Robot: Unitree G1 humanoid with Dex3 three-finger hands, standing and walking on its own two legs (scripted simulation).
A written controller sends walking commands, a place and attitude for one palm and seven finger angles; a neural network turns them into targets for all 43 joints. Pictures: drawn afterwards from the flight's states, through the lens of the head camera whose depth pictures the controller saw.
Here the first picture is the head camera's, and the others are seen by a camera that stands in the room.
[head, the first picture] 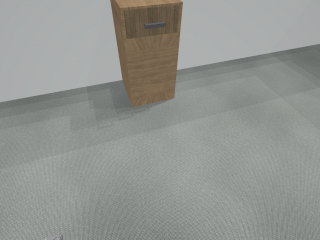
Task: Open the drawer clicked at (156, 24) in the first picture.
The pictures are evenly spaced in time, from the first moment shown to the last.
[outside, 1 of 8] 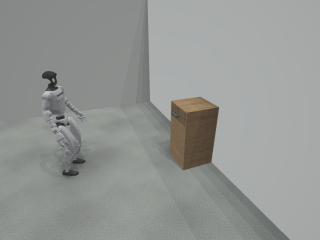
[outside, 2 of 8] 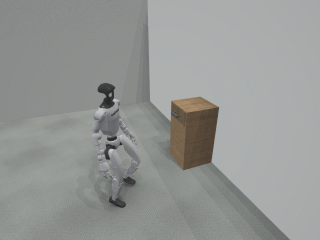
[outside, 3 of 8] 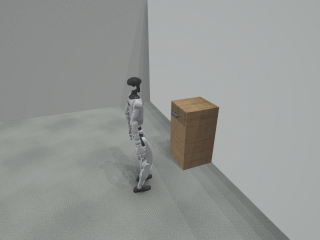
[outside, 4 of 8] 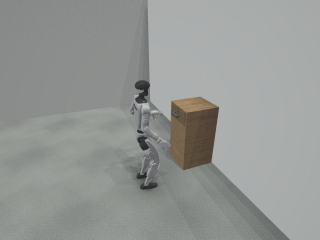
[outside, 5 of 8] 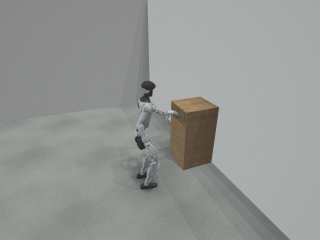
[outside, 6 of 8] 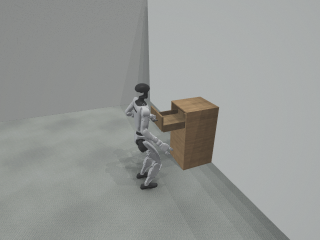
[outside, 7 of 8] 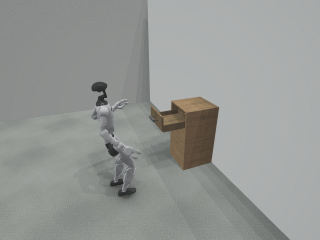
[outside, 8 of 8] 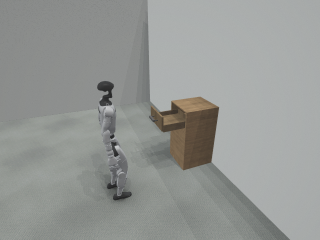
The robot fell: no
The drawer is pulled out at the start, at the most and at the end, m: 0.00 0.30 0.30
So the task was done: yes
